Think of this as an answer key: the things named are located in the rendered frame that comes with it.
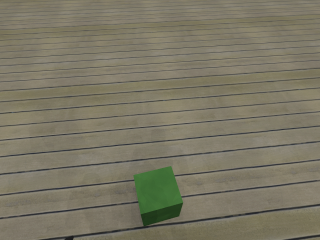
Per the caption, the carton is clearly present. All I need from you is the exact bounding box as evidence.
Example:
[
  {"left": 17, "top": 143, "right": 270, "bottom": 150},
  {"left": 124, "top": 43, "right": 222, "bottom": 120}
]
[{"left": 133, "top": 166, "right": 183, "bottom": 226}]

